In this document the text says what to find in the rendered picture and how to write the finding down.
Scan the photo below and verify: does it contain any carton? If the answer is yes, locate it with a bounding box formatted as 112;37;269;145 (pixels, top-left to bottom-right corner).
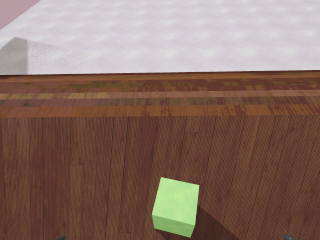
152;177;199;238

